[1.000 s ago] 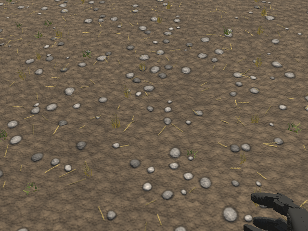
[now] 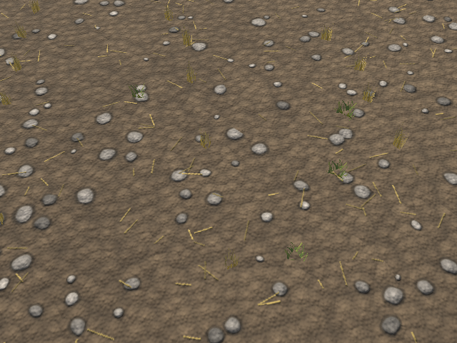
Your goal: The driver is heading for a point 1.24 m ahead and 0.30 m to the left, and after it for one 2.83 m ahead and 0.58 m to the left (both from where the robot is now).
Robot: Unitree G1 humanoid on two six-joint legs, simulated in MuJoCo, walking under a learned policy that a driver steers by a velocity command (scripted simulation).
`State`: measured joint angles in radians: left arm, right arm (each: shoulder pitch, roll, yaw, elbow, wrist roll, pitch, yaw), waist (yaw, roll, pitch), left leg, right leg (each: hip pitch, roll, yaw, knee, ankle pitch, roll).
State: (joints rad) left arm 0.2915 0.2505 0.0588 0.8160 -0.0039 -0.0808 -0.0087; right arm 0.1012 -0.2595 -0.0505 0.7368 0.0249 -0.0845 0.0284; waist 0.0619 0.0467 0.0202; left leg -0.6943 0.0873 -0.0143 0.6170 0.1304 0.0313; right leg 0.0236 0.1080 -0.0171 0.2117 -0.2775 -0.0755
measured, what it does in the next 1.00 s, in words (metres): walks ahead, turning left: left foot, then right foot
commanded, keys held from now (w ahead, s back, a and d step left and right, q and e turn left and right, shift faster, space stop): w+q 0.76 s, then w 0.16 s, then w+e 0.08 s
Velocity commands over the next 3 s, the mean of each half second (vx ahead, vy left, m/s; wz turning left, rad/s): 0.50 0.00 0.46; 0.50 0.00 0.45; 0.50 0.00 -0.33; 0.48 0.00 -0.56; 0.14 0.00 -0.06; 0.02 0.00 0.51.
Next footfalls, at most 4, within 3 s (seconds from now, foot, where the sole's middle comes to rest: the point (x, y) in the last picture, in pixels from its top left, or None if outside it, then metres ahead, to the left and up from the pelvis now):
0.12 left None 0.25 0.12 -0.78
0.60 right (261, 311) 0.56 -0.02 -0.78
1.08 left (144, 270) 0.67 0.35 -0.78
1.62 right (202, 182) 1.02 0.20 -0.78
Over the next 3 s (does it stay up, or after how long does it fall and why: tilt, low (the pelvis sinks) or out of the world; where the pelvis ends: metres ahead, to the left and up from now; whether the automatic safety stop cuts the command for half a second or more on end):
stays up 1.19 0.35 0.00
